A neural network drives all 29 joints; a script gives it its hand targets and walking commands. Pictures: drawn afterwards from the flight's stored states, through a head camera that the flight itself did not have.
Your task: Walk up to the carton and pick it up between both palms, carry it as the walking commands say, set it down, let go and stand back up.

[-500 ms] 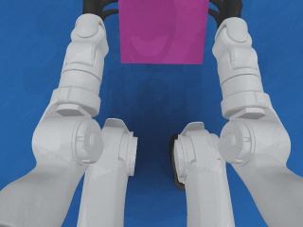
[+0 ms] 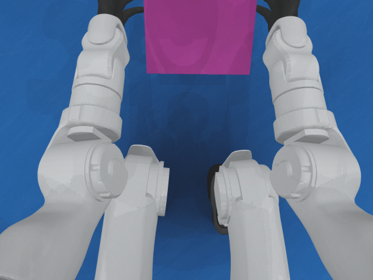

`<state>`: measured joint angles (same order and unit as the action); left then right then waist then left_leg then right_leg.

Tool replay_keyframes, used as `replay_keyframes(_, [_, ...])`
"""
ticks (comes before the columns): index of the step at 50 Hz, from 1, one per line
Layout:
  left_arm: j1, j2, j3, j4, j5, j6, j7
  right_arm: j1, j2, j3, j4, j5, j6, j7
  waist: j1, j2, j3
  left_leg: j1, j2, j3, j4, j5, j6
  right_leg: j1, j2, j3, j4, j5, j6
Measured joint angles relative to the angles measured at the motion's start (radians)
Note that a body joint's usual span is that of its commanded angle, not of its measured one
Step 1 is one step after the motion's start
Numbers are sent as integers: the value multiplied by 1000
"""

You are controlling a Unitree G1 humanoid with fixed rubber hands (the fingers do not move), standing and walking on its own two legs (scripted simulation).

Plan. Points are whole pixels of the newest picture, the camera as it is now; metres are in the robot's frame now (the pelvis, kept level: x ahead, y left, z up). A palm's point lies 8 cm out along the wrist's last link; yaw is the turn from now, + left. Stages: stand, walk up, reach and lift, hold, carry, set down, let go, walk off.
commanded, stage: set down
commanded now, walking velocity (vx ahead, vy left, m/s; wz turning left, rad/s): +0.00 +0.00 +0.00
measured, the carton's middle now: (196, 2) +0.58 +0.01 -0.25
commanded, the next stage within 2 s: none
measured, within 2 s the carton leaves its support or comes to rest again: rests again in 0.64 s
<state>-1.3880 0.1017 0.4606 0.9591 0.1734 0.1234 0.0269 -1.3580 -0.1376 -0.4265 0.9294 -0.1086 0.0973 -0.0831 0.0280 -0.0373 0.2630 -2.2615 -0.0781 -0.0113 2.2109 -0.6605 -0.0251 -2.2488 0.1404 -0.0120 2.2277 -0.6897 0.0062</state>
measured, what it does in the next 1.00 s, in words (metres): stands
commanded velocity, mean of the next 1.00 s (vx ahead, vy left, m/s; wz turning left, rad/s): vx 0.00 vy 0.00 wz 0.00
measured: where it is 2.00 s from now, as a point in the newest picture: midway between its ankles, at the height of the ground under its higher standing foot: (185, 207)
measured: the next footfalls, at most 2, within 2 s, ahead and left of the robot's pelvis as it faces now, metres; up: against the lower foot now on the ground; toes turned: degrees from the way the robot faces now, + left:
none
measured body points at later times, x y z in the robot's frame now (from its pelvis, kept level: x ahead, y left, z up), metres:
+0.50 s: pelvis +0.00 +0.00 -0.01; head +0.36 +0.01 +0.25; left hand +0.54 +0.15 -0.18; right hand +0.56 -0.13 -0.18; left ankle +0.09 +0.12 -0.34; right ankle +0.08 -0.10 -0.34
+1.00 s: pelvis -0.04 +0.01 -0.01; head +0.33 +0.02 +0.24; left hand +0.51 +0.19 -0.18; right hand +0.52 -0.15 -0.17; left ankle +0.09 +0.11 -0.34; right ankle +0.08 -0.10 -0.34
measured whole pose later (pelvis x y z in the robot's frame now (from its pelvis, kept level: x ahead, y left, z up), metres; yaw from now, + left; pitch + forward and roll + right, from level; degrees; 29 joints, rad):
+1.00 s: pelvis -0.04 +0.01 -0.01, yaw +1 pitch +28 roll -1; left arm -1.39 0.36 0.04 0.94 -0.30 0.13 0.14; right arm -1.39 -0.36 -0.05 0.89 0.23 0.14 -0.15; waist 0.00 0.01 0.53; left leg -2.17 -0.07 0.02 2.23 -0.56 0.01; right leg -2.13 0.11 -0.01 2.25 -0.62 0.03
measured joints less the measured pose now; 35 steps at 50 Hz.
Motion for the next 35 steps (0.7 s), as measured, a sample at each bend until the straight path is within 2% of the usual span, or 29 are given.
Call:
replay_keyframes(12, [-5,4,-28,16,-4,-8,6,-2,-12,-10,14,4,-11,16,2,8,10,1,0,11,18,-4,13,7,0,9,16,-9,13])
replay_keyframes(23, [-4,22,-36,36,-27,-37,9,-23,-23,19,54,3,-28,17,-5,6,23,9,-3,6,24,-7,-1,10,-4,2,28,-11,2])
replay_keyframes(28, [-3,29,-44,55,-38,-64,15,-25,-34,61,71,28,-45,5,-7,-1,27,13,-3,4,23,-6,-8,10,-4,-1,30,-7,-3])
replay_keyframes(31, [6,50,-69,103,-33,-68,16,-30,-44,103,111,15,-41,-4,-14,-8,31,16,-2,3,20,-3,-12,10,-3,-1,27,-2,-4])
replay_keyframes(33, [21,69,-92,159,-37,-67,29,-22,-53,142,149,29,-35,-15,-14,-3,34,16,-3,-1,17,0,-13,13,-4,-4,22,0,-3])
replay_keyframes(35, [48,97,-128,192,-79,-65,44,6,-63,185,171,71,-31,-24,-13,0,42,19,-4,-2,11,4,-13,17,-5,-4,16,4,-2])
